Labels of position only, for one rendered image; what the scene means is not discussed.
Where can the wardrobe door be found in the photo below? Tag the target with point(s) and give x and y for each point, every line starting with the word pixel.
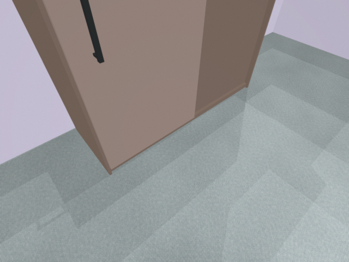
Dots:
pixel 231 29
pixel 147 85

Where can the handle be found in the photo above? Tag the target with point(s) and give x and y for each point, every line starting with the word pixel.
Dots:
pixel 92 30

